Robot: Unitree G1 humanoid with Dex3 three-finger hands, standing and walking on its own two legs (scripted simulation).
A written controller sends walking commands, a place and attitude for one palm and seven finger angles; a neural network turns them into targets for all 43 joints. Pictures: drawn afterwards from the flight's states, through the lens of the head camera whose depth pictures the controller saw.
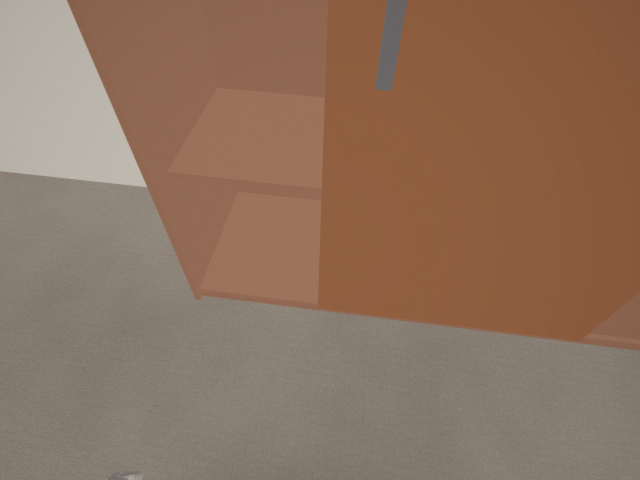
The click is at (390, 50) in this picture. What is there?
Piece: wardrobe's sliding door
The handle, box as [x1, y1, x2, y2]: [375, 0, 406, 90]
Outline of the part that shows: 406,0 387,0 375,89 391,90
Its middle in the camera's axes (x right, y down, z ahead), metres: +0.11 -0.34 +0.59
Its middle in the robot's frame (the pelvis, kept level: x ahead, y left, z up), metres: +0.71 -0.06 +0.24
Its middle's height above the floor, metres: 1.01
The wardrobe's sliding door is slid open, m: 0.43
